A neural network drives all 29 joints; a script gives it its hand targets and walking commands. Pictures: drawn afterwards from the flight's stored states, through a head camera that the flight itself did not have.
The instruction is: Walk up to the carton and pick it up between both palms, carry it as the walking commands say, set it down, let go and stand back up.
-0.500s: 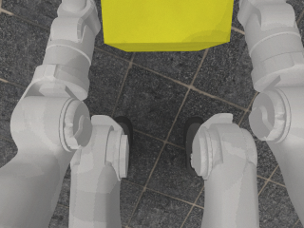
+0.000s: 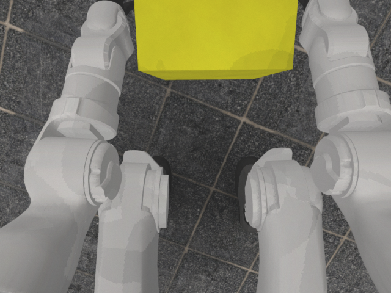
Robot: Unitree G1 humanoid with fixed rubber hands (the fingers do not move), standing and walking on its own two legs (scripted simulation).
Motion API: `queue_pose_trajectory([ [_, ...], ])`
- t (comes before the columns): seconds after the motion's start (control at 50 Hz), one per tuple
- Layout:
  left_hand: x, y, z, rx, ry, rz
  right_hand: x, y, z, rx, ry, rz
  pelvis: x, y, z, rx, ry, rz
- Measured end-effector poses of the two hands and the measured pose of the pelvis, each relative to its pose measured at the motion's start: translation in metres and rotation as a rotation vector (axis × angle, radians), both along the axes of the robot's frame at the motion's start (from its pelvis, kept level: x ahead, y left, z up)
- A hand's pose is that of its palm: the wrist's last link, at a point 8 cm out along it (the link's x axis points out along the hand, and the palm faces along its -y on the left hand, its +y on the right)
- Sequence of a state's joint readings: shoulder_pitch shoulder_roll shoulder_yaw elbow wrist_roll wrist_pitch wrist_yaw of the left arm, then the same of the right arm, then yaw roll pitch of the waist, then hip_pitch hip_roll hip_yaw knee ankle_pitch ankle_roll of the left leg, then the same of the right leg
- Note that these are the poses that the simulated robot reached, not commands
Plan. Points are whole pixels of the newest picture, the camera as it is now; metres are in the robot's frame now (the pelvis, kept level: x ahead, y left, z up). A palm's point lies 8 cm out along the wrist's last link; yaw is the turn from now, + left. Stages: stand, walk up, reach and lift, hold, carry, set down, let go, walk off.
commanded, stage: reach and lift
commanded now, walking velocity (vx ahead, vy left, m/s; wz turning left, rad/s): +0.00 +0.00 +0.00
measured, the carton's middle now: (211, 17) +0.54 -0.02 -0.24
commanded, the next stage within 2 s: none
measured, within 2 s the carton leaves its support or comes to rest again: leaves its support in 0.06 s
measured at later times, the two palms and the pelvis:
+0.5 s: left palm out of the picture +0.55 +0.12 -0.11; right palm out of the picture +0.56 -0.18 -0.10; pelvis -0.02 +0.00 +0.03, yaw -1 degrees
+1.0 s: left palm out of the picture +0.54 +0.12 -0.05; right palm out of the picture +0.54 -0.17 -0.04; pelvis -0.04 +0.00 +0.07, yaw -1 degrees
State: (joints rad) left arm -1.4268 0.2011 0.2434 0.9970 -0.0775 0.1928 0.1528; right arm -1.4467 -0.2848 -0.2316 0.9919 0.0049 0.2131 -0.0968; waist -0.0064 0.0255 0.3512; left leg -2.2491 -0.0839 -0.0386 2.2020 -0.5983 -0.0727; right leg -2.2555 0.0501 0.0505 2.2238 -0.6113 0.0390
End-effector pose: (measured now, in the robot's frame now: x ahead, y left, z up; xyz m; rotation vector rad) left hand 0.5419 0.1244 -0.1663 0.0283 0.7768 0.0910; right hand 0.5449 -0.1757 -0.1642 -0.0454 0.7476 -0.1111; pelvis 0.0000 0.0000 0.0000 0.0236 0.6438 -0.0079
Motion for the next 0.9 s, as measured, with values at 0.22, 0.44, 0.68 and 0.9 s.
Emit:
queue_pose_trajectory([
  [0.22,0.005,-0.009,0.022,-0.007,-0.059,0.005,0.003,-0.008,0.022,0.012,-0.06,-0.035,-0.023,0.001,0.009,0.001,-0.112,-0.011],
  [0.44,0.007,-0.003,0.046,-0.002,-0.056,0.025,0.015,-0.002,0.05,0.016,-0.057,-0.019,-0.023,0.0,0.026,0.012,-0.106,-0.021],
  [0.68,0.005,-0.01,0.064,-0.025,-0.073,0.029,0.006,-0.008,0.067,0.021,-0.075,-0.047,-0.02,0.002,0.047,0.01,-0.105,-0.027],
  [0.9,-0.007,-0.004,0.093,-0.023,-0.089,0.043,0.002,-0.003,0.1,0.022,-0.089,-0.032,-0.031,0.0,0.057,0.012,-0.141,-0.033],
])
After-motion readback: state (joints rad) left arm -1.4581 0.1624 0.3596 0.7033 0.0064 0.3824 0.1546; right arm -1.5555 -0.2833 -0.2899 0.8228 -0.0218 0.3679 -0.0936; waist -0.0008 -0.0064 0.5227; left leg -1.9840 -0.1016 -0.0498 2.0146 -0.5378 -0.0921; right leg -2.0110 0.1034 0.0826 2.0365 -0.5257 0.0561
